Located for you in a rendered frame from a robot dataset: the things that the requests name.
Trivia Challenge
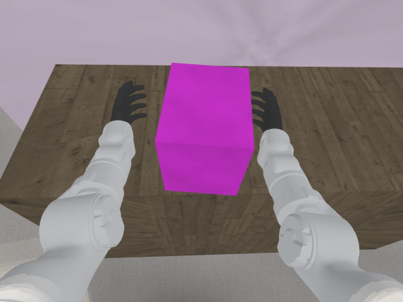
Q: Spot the left robot upper arm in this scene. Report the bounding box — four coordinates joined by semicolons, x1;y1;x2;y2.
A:
0;193;124;302

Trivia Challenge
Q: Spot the pedestal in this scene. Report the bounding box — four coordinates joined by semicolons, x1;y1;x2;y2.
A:
0;64;403;258

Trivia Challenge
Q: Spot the robot right hand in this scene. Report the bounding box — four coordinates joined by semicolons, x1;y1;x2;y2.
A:
251;88;283;133

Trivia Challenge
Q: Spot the right robot upper arm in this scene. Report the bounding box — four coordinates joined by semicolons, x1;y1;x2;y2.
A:
277;211;403;302

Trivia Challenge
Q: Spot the robot left hand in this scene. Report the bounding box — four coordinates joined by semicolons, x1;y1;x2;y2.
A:
111;81;147;125

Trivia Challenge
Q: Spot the carton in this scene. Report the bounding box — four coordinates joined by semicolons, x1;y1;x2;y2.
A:
155;63;254;196

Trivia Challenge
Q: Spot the robot left forearm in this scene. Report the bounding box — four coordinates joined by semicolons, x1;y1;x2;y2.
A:
39;120;135;247

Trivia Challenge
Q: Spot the robot right forearm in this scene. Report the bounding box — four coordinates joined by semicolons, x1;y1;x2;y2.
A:
257;128;360;254

